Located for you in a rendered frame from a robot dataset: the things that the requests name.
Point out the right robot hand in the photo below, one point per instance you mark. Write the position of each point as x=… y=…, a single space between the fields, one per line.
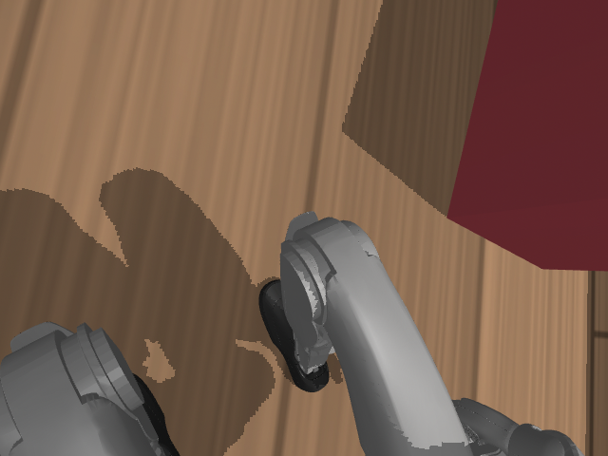
x=487 y=430

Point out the left robot foot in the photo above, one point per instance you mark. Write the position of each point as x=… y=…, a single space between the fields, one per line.
x=156 y=417

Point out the right robot arm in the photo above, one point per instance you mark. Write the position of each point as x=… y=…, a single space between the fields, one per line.
x=529 y=440

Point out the right robot foot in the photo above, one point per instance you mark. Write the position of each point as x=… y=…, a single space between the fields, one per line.
x=281 y=333

